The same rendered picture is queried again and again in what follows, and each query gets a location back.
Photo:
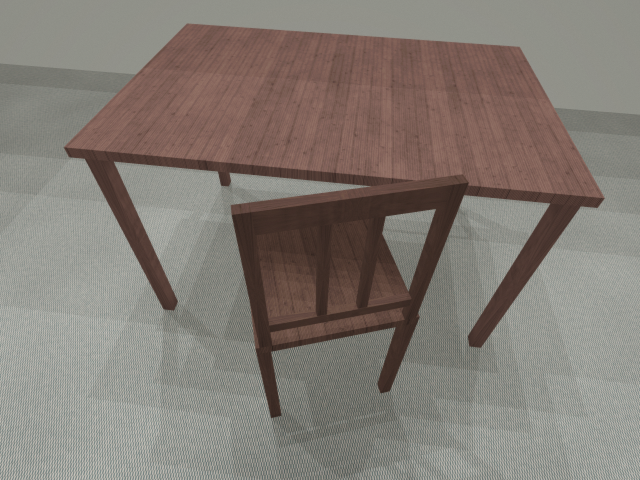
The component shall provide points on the table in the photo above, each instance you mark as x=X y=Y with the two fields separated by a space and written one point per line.
x=348 y=109

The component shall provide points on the chair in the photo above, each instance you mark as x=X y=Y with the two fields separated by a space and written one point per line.
x=317 y=267

